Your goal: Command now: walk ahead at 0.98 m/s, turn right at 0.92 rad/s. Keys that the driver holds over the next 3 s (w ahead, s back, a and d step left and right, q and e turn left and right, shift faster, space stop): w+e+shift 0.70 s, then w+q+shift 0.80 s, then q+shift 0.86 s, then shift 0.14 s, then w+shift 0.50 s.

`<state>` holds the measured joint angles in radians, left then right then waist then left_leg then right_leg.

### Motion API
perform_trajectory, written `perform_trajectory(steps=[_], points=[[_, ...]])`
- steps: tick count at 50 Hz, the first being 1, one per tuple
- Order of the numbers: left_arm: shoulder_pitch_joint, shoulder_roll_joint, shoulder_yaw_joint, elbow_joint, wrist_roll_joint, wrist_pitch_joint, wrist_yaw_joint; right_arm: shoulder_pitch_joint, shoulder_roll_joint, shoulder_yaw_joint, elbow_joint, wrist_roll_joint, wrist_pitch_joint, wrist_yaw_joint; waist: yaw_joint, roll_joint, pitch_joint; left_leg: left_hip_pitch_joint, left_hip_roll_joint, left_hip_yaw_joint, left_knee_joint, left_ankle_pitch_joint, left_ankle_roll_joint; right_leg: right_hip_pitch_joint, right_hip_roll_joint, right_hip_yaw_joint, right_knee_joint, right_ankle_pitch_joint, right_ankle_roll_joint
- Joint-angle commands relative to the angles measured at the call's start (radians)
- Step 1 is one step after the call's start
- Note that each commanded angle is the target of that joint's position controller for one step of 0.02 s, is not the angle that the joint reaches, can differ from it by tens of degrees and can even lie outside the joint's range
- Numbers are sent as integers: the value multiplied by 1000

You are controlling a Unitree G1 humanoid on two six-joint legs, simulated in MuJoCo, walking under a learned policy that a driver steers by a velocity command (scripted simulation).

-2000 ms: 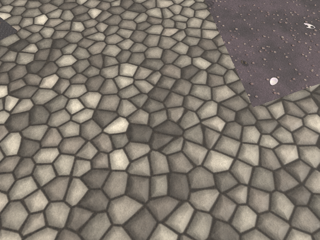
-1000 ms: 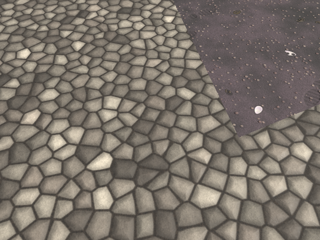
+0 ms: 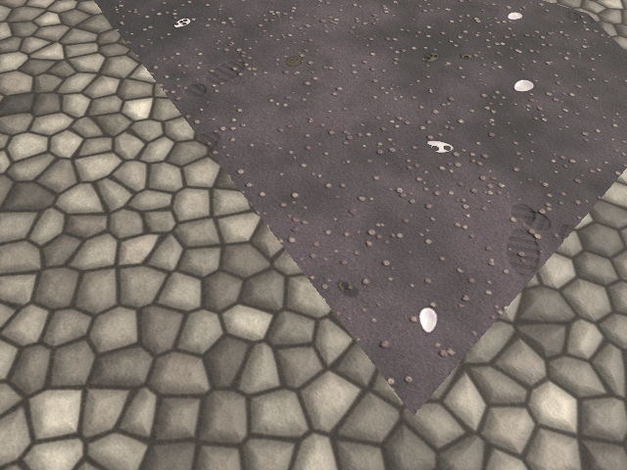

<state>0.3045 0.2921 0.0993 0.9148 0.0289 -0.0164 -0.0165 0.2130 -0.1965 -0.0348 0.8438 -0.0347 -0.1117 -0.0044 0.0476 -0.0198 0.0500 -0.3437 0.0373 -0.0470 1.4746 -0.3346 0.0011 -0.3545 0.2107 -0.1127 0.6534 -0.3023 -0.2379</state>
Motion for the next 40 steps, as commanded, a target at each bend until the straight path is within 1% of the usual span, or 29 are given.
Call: perform_trajectory(steps=[1,2,3,5,7,10,12,13,14,15,16,17,18,19,20,21,23,24,27,29,31,33,34,35,36,37,38,39,40], points=[[25,98,9,-61,-7,-49,29,-14,-119,-4,-132,-41,3,11,-85,176,17,-408,74,-57,-92,-16,-34,204,-345,662,-461,-14,-159],[22,91,1,-65,-16,-64,29,-28,-114,2,-142,-47,24,15,-98,170,39,-372,96,-39,-156,-19,-53,109,-310,609,-472,16,-147],[26,109,2,-70,-24,-78,26,-82,-112,8,-173,-46,36,19,-93,154,64,-346,107,-13,-253,2,-70,34,-277,565,-493,64,-140],[54,128,8,-78,-25,-91,22,-215,-111,21,-236,-31,40,28,-53,111,93,-276,101,35,-476,142,-87,-45,-218,489,-510,228,-114],[98,139,17,-74,-30,-89,10,-299,-86,36,-274,-11,38,34,1,44,72,-183,58,66,-696,328,-69,-16,-175,438,-480,412,-60],[137,163,30,-78,-38,-82,0,-337,-103,37,-308,9,35,28,48,-30,10,-108,-4,76,-867,421,-32,148,-205,458,-425,618,-12],[116,184,36,-91,-36,-82,6,-258,-157,16,-296,8,29,13,7,-47,-65,32,-50,57,-955,369,-14,245,-210,472,-283,824,38],[94,214,42,-101,-28,-84,6,-147,-211,-7,-272,13,24,1,-56,-57,-149,160,-65,40,-950,303,-4,273,-215,482,-128,908,63],[23,245,48,-119,-24,-86,2,48,-255,-31,-228,18,20,-15,-187,-59,-243,368,-43,39,-952,249,2,206,-192,472,94,872,81],[-38,172,30,-153,-17,-95,-1,279,-320,-59,-178,-1,20,-35,-290,-16,-360,627,78,-56,-900,51,17,38,-148,429,392,643,92],[-53,-19,-22,-209,-22,-99,6,378,-366,-66,-147,-45,20,-42,-258,256,-391,803,352,-392,-975,-173,17,-254,-69,344,713,-244,93],[90,15,-35,-258,-70,-89,12,215,-387,-77,-175,-49,20,-20,-101,455,-473,777,471,-899,-1208,-353,114,-407,-89,284,829,-173,94],[19,86,-28,-208,-37,-62,19,67,-247,-58,-215,-39,27,-11,-102,226,-294,601,397,-736,-1237,-525,127,-435,-182,241,828,-41,99],[-30,102,-23,-211,-16,-49,2,31,-184,-41,-205,-26,31,-7,-95,115,-180,460,343,-539,-1224,-367,119,-416,-215,211,774,24,111],[-65,94,-22,-216,-6,-37,-14,46,-166,-36,-177,-31,31,-4,-88,52,-131,375,306,-403,-1228,-199,104,-395,-244,205,747,31,122],[-98,65,-28,-242,7,-25,-33,96,-151,-29,-134,-24,26,-7,-79,60,-89,316,278,-287,-1235,-88,93,-394,-272,208,732,35,125],[-145,17,-47,-289,8,0,-53,151,-124,-23,-72,2,6,9,-56,108,-40,273,262,-141,-1261,69,64,-436,-312,198,716,56,127],[-171,9,-52,-304,8,7,-57,161,-117,-22,-57,12,-2,15,-52,97,-28,263,244,-61,-1276,148,48,-454,-315,186,711,88,125],[-256,23,-64,-367,4,12,-65,130,-148,-25,-50,8,-23,19,-19,114,21,197,227,122,-1328,344,36,-446,-321,151,588,231,129],[-327,44,-66,-386,0,14,-73,151,-167,-26,-35,5,-26,14,-30,79,69,218,189,223,-1361,444,23,-436,-301,82,437,287,117],[-407,31,-77,-404,4,11,-88,203,-193,-30,-14,5,-22,5,-54,53,112,262,169,306,-1373,600,3,-378,-273,-10,259,306,88],[-413,34,-77,-395,2,5,-89,244,-240,-38,-11,6,-11,-7,-48,75,76,339,172,353,-1290,1044,-12,-251,-196,-95,160,281,52],[-376,47,-72,-383,2,4,-82,263,-271,-44,-12,7,0,-16,-20,106,34,398,189,355,-1206,1268,-16,-199,-158,-115,141,240,38],[-291,72,-62,-362,0,3,-73,252,-307,-54,-19,5,16,-25,36,133,-20,427,214,350,-1075,1409,-14,-110,-130,-109,124,187,22],[-134,96,-48,-317,9,-1,-62,230,-331,-58,-26,3,30,-30,114,153,-92,385,246,324,-894,1465,8,75,-105,-62,104,135,0],[85,134,-23,-243,13,-7,-44,189,-326,-55,-45,-1,39,-28,200,156,-172,278,251,295,-653,1375,43,330,-103,19,21,125,-31],[147,173,7,-194,14,-7,-22,179,-285,-52,-48,-2,46,-18,209,64,-183,62,147,298,-293,722,47,541,-174,157,-76,90,-53],[30,284,23,-233,36,-2,-9,294,-140,-18,-131,15,41,-2,4,-206,-276,-314,14,231,95,-200,19,793,-471,602,-73,166,-112],[102,268,28,-261,17,5,2,197,-202,-19,-182,36,25,-4,87,-82,-438,-411,-2,34,177,-100,35,826,-538,807,-258,22,-154]])
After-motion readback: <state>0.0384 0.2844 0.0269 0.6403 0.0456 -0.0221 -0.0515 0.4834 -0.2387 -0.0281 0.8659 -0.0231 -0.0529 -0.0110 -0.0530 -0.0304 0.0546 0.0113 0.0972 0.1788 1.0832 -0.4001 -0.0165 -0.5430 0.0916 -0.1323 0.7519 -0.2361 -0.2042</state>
